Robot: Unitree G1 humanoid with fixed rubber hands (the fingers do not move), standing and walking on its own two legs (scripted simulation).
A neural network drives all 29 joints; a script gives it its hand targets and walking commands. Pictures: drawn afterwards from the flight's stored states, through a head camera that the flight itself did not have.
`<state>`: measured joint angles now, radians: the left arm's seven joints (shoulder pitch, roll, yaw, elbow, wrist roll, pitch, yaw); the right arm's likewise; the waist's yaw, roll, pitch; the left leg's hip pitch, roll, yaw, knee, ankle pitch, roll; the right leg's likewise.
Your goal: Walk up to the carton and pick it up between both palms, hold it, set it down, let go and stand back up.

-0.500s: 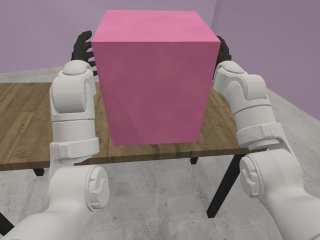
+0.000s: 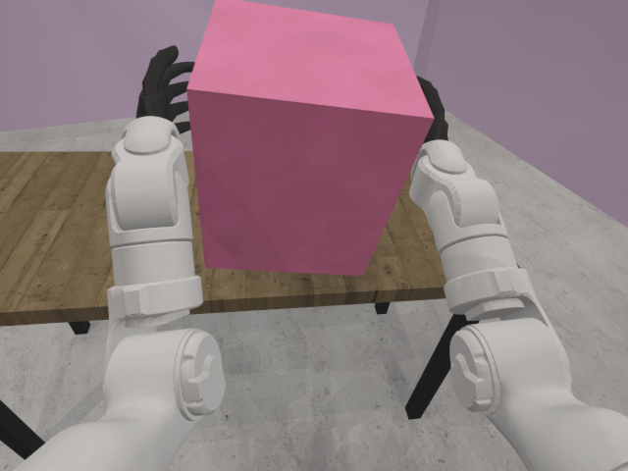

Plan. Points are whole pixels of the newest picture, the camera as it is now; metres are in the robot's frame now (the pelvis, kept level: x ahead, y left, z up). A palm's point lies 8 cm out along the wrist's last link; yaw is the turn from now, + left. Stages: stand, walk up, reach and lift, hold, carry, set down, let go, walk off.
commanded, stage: set down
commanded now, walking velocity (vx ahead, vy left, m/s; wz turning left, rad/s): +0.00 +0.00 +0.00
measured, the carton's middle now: (296, 149) +0.42 +0.00 +0.24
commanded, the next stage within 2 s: none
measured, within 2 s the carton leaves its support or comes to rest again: neither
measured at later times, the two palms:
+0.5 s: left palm (179, 166) +0.40 +0.14 +0.22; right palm (413, 186) +0.40 -0.16 +0.19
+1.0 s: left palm (182, 180) +0.42 +0.15 +0.19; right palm (402, 192) +0.42 -0.15 +0.17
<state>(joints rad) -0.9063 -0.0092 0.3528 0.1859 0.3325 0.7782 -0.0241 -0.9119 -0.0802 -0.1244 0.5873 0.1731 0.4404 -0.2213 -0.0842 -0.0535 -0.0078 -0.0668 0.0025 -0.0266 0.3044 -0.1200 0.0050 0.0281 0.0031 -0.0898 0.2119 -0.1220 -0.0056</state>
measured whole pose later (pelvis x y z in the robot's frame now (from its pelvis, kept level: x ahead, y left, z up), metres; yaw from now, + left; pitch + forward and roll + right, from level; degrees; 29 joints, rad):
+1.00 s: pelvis +0.02 -0.01 +0.00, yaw +2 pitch -3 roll -1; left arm -0.75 -0.02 0.29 0.37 0.27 0.48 0.02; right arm -0.75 -0.02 -0.20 0.72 0.00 0.15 -0.17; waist -0.05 -0.06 0.01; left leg -0.09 0.00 -0.06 0.28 -0.13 0.00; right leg 0.02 0.01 -0.12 0.17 -0.13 -0.01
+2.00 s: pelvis +0.03 -0.01 +0.00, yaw +1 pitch +3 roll +0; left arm -0.92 -0.03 0.44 0.83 0.28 0.20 0.04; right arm -0.90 -0.02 -0.46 0.95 -0.25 0.05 -0.11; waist -0.03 0.00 -0.07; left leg -0.19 0.01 -0.05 0.22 -0.09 -0.01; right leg -0.11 0.01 -0.11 0.16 -0.11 -0.02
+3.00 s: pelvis +0.03 -0.02 +0.00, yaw +1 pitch +7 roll +0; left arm -0.86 -0.09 0.51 0.81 0.35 0.09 0.02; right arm -0.86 0.05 -0.60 0.85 -0.42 -0.01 -0.03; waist -0.02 0.00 -0.03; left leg -0.22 0.00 -0.05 0.14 -0.04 -0.01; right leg -0.16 0.01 -0.11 0.13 -0.09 -0.02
